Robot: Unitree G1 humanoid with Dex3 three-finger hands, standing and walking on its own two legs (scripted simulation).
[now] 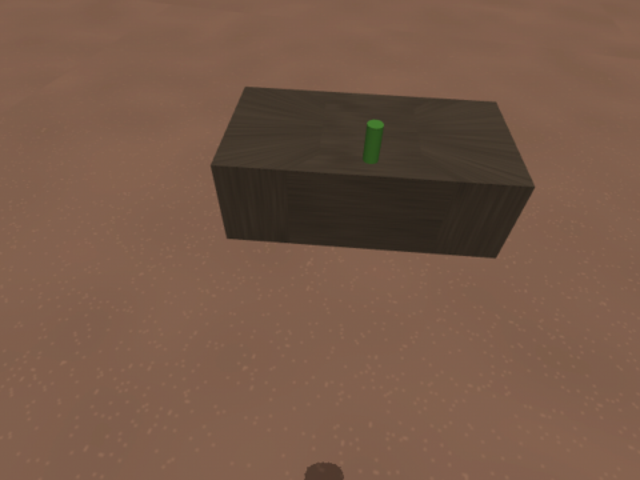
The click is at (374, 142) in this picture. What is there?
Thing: squat round
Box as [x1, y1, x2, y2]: [363, 120, 383, 163]
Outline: 379,120 370,120 367,122 363,160 368,163 374,163 378,159 383,123
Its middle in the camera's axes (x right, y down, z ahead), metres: +0.19 -0.36 +1.41
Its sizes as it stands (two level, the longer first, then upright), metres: 0.059 0.059 0.148
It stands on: a support 0.39 m high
